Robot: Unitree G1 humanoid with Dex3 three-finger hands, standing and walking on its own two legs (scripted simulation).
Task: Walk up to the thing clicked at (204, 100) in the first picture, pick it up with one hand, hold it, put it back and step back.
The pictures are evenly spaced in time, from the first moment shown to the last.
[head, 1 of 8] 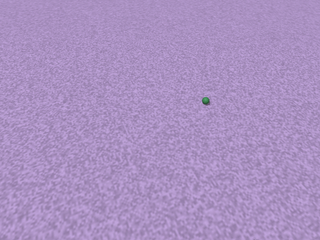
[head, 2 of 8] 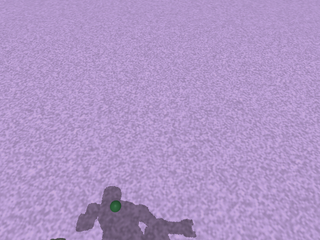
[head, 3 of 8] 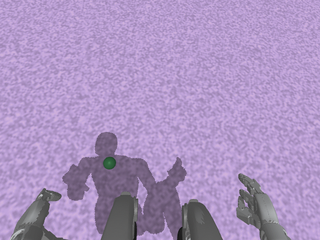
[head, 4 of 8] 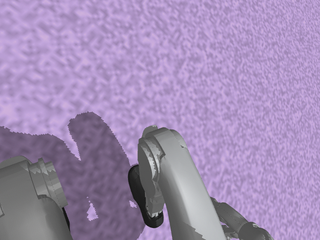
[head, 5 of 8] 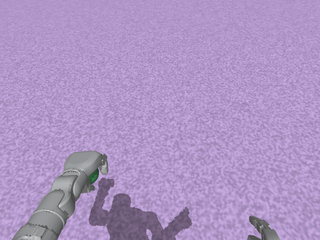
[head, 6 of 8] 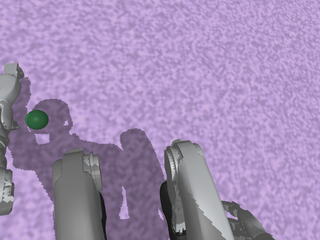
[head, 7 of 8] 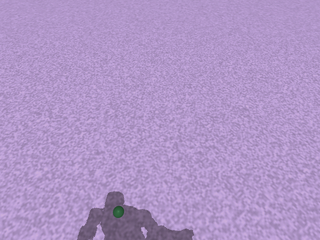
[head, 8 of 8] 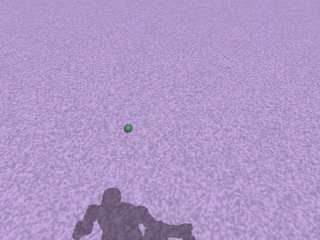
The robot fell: no
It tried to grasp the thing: yes
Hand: left
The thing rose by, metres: 0.70
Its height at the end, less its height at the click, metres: +0.00
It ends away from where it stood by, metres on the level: 0.01
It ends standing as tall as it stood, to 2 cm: yes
